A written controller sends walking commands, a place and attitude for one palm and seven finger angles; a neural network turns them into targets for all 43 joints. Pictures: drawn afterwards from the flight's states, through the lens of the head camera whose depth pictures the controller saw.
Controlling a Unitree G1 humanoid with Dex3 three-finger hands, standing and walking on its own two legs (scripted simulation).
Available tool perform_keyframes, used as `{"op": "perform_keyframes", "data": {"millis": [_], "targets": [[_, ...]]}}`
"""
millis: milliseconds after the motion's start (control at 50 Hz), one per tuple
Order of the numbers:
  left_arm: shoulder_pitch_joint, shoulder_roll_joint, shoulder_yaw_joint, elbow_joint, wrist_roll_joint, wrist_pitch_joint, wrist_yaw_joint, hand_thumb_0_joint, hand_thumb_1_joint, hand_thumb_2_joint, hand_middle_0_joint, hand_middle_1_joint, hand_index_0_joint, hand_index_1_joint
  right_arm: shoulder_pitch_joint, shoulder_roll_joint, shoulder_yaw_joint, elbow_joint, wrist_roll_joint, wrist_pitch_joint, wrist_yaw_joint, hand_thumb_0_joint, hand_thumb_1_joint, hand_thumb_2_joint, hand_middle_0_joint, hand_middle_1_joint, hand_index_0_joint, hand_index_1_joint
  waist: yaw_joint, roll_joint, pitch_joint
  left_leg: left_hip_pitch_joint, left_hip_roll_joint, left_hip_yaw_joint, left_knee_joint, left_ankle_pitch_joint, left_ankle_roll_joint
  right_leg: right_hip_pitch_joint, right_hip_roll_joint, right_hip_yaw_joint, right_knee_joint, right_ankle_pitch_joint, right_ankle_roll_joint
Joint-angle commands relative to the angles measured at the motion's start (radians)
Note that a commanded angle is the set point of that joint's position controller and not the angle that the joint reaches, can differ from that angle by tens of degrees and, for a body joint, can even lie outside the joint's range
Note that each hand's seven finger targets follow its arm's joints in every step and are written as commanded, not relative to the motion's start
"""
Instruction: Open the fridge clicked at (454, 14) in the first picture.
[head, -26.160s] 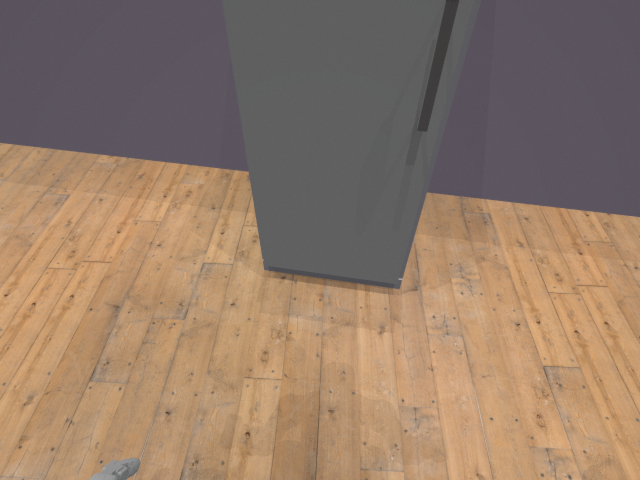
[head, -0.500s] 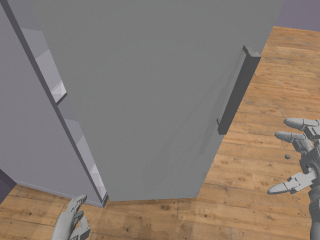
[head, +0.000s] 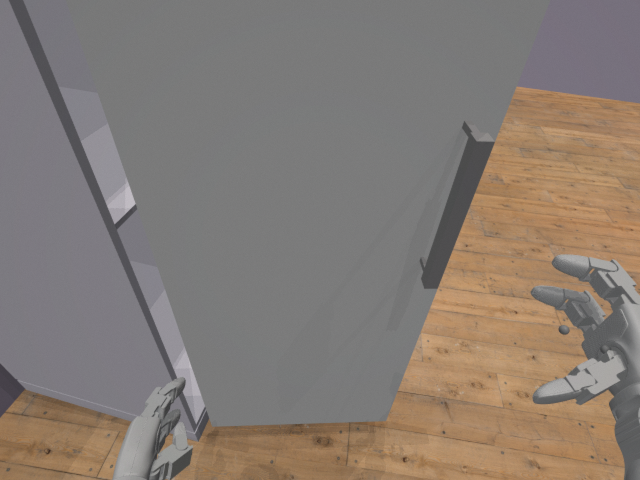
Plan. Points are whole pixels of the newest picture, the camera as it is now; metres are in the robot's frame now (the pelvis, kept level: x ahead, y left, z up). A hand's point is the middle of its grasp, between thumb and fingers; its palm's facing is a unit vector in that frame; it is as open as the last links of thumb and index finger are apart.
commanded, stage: draw the hand back to the body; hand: right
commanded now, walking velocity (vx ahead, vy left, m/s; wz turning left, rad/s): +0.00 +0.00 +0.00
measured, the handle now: (447, 213) +0.45 -0.18 +0.14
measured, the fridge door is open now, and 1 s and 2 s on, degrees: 73 73 73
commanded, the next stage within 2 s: step back with the hand held close in 1.30 s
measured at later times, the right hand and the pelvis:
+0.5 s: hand (597, 355) +0.21 -0.27 +0.15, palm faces +0.42 +0.86 -0.29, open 12.9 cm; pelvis +0.00 +0.00 +0.01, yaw +0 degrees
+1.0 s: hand (627, 342) +0.21 -0.28 +0.17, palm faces +0.47 +0.80 -0.37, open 8.1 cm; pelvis +0.03 +0.00 +0.02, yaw +0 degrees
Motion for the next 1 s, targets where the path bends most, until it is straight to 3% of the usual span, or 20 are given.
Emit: {"op": "perform_keyframes", "data": {"millis": [0, 60, 100, 200, 220, 240, 260, 300, 340, 380, 440, 520, 540, 600, 740, 800, 900, 960, 980], "targets": [[-0.129, 0.133, 0.047, -0.151, -0.004, -0.054, 0.022, 0.000, 0.900, 0.900, -0.200, -0.300, -0.200, -0.300, -0.229, -0.181, -0.080, -0.196, 0.023, -0.032, 0.008, 0.000, 0.550, -0.200, 0.250, 1.150, 0.250, 1.150, -0.005, -0.007, -0.045, -0.045, -0.025, 0.023, -0.124, 0.100, 0.021, 0.068, 0.006, 0.015, -0.130, 0.077, -0.016], [-0.139, 0.126, 0.043, -0.159, -0.003, -0.060, 0.027, 0.000, 0.900, 0.900, -0.200, -0.300, -0.200, -0.300, -0.268, -0.184, -0.052, -0.273, 0.000, -0.025, 0.006, 0.000, 0.550, -0.200, 0.250, 1.150, 0.250, 1.150, -0.004, -0.056, -0.077, -0.033, -0.021, 0.020, -0.128, 0.093, 0.023, 0.101, 0.007, 0.021, -0.138, 0.076, -0.018], [-0.138, 0.126, 0.042, -0.160, 0.000, -0.063, 0.030, 0.000, 0.900, 0.900, -0.200, -0.300, -0.200, -0.300, -0.256, -0.212, -0.072, -0.311, -0.008, -0.032, 0.003, 0.000, 0.550, -0.200, 0.250, 1.150, 0.250, 1.150, -0.011, -0.072, -0.101, -0.014, -0.023, 0.022, -0.125, 0.107, 0.027, 0.114, 0.009, 0.025, -0.140, 0.094, -0.017], [-0.146, 0.124, 0.036, -0.144, 0.004, -0.073, 0.035, 0.000, 0.900, 0.900, -0.200, -0.300, -0.200, -0.300, -0.212, -0.224, -0.110, -0.310, 0.015, -0.046, 0.009, 0.000, 0.369, -0.287, 0.244, 1.044, 0.244, 1.044, -0.017, -0.028, -0.083, 0.007, -0.026, 0.028, -0.138, 0.110, 0.024, 0.108, 0.008, 0.028, -0.150, 0.094, -0.015], [-0.155, 0.126, 0.048, -0.115, 0.046, -0.059, 0.024, 0.000, 0.900, 0.900, -0.200, -0.300, -0.200, -0.300, -0.186, -0.371, -0.162, -0.310, -0.148, -0.096, -0.155, 0.000, 0.332, -0.305, 0.242, 1.023, 0.242, 1.023, -0.027, -0.009, 0.009, -0.018, -0.014, -0.017, -0.229, 0.047, 0.021, 0.074, 0.024, 0.009, -0.158, 0.061, -0.024], [-0.171, 0.109, 0.039, -0.114, 0.056, -0.052, 0.019, 0.000, 0.900, 0.900, -0.200, -0.300, -0.200, -0.300, -0.154, -0.239, -0.076, -0.299, -0.161, -0.121, -0.217, 0.000, 0.296, -0.322, 0.241, 1.001, 0.241, 1.001, -0.006, 0.000, 0.061, -0.019, 0.000, -0.004, -0.240, 0.024, 0.021, 0.069, 0.026, 0.014, -0.172, 0.036, -0.023], [-0.163, 0.107, 0.039, -0.115, 0.051, -0.045, 0.015, 0.000, 0.900, 0.900, -0.200, -0.300, -0.200, -0.300, -0.086, -0.193, -0.038, -0.280, -0.170, -0.124, -0.245, 0.000, 0.260, -0.340, 0.240, 0.980, 0.240, 0.980, -0.001, 0.007, 0.080, -0.017, 0.007, 0.002, -0.221, 0.015, 0.020, 0.072, 0.014, 0.018, -0.176, 0.018, -0.022], [-0.163, 0.104, 0.042, -0.111, 0.052, -0.020, 0.010, 0.000, 0.900, 0.900, -0.200, -0.300, -0.200, -0.300, -0.048, -0.183, -0.019, -0.323, -0.204, -0.147, -0.287, 0.000, 0.188, -0.375, 0.237, 0.938, 0.237, 0.938, -0.005, -0.053, 0.053, 0.012, 0.006, 0.005, -0.219, 0.026, 0.021, 0.114, 0.008, 0.015, -0.203, 0.009, -0.023], [-0.166, 0.109, 0.047, -0.116, 0.058, -0.013, 0.007, 0.000, 0.900, 0.900, -0.200, -0.300, -0.200, -0.300, -0.039, -0.204, -0.023, -0.387, -0.226, -0.175, -0.322, 0.000, 0.115, -0.410, 0.235, 0.895, 0.235, 0.895, -0.012, -0.075, -0.002, 0.051, 0.007, -0.003, -0.231, 0.054, 0.021, 0.151, 0.010, 0.007, -0.218, 0.030, -0.025], [-0.169, 0.106, 0.049, -0.114, 0.060, -0.005, 0.007, 0.000, 0.900, 0.900, -0.200, -0.300, -0.200, -0.300, -0.036, -0.210, -0.021, -0.424, -0.244, -0.196, -0.349, 0.000, 0.043, -0.445, 0.232, 0.853, 0.232, 0.853, -0.011, -0.062, -0.012, 0.065, 0.003, 0.000, -0.238, 0.065, 0.021, 0.175, 0.008, 0.010, -0.236, 0.039, -0.025], [-0.176, 0.109, 0.056, -0.106, 0.065, 0.003, 0.011, 0.000, 0.900, 0.900, -0.200, -0.300, -0.200, -0.300, -0.004, -0.235, -0.047, -0.437, -0.258, -0.214, -0.373, 0.000, -0.066, -0.497, 0.229, 0.789, 0.229, 0.789, -0.013, 0.020, -0.011, 0.091, 0.004, 0.002, -0.265, 0.076, 0.016, 0.188, 0.006, 0.002, -0.250, 0.069, -0.032], [-0.180, 0.104, 0.062, -0.091, 0.067, 0.017, 0.015, 0.000, 0.900, 0.900, -0.200, -0.300, -0.200, -0.300, 0.041, -0.234, -0.063, -0.427, -0.269, -0.227, -0.384, 0.000, -0.211, -0.567, 0.224, 0.704, 0.224, 0.704, -0.019, 0.010, 0.020, 0.117, 0.003, 0.007, -0.272, 0.116, 0.019, 0.205, 0.003, -0.004, -0.262, 0.120, -0.030], [-0.182, 0.102, 0.060, -0.088, 0.068, 0.020, 0.014, 0.000, 0.900, 0.900, -0.200, -0.300, -0.200, -0.300, 0.034, -0.230, -0.062, -0.431, -0.274, -0.231, -0.385, 0.000, -0.248, -0.585, 0.223, 0.683, 0.223, 0.683, -0.018, -0.021, 0.020, 0.115, 0.005, 0.005, -0.278, 0.135, 0.018, 0.221, 0.007, -0.010, -0.268, 0.136, -0.030], [-0.180, 0.092, 0.061, -0.086, 0.066, 0.033, 0.009, 0.000, 0.900, 0.900, -0.200, -0.300, -0.200, -0.300, 0.078, -0.203, -0.051, -0.416, -0.276, -0.229, -0.383, 0.000, -0.356, -0.637, 0.219, 0.619, 0.219, 0.619, -0.019, -0.042, 0.041, 0.137, 0.005, 0.013, -0.267, 0.165, 0.020, 0.226, 0.002, -0.010, -0.279, 0.171, -0.025], [-0.178, 0.096, 0.072, -0.098, 0.074, 0.053, -0.004, 0.000, 0.900, 0.900, -0.200, -0.300, -0.200, -0.300, 0.165, -0.221, -0.085, -0.462, -0.274, -0.228, -0.375, 0.000, -0.610, -0.760, 0.210, 0.470, 0.210, 0.470, -0.032, 0.020, 0.012, 0.187, 0.003, 0.015, -0.274, 0.288, 0.016, 0.257, 0.001, -0.021, -0.281, 0.290, -0.026], [-0.178, 0.089, 0.074, -0.102, 0.074, 0.063, -0.009, 0.000, 0.900, 0.900, -0.200, -0.300, -0.200, -0.300, 0.173, -0.228, -0.100, -0.506, -0.278, -0.229, -0.375, 0.000, -0.719, -0.813, 0.206, 0.406, 0.206, 0.406, -0.031, -0.037, -0.003, 0.200, 0.004, 0.014, -0.267, 0.315, 0.018, 0.272, 0.000, -0.025, -0.277, 0.328, -0.020], [-0.178, 0.085, 0.075, -0.108, 0.073, 0.081, -0.012, 0.000, 0.900, 0.900, -0.200, -0.300, -0.200, -0.300, 0.185, -0.230, -0.114, -0.520, -0.276, -0.221, -0.373, 0.000, -0.900, -0.900, 0.200, 0.300, 0.200, 0.300, -0.029, -0.026, 0.030, 0.192, 0.001, 0.018, -0.279, 0.328, 0.018, 0.274, -0.001, -0.027, -0.278, 0.344, -0.019], [-0.175, 0.087, 0.076, -0.109, 0.072, 0.088, -0.011, 0.000, 0.900, 0.900, -0.200, -0.300, -0.200, -0.300, 0.168, -0.215, -0.094, -0.515, -0.278, -0.209, -0.372, 0.000, -0.900, -0.900, 0.200, 0.300, 0.200, 0.300, -0.023, -0.051, 0.036, 0.183, 0.002, 0.016, -0.283, 0.324, 0.017, 0.285, -0.002, -0.031, -0.280, 0.345, -0.019], [-0.177, 0.088, 0.074, -0.107, 0.073, 0.090, -0.011, 0.000, 0.900, 0.900, -0.200, -0.300, -0.200, -0.300, 0.162, -0.206, -0.085, -0.502, -0.277, -0.208, -0.373, 0.000, -0.900, -0.900, 0.200, 0.300, 0.200, 0.300, -0.022, -0.031, 0.049, 0.177, -0.001, 0.021, -0.287, 0.304, 0.016, 0.281, -0.002, -0.027, -0.285, 0.329, -0.018]]}}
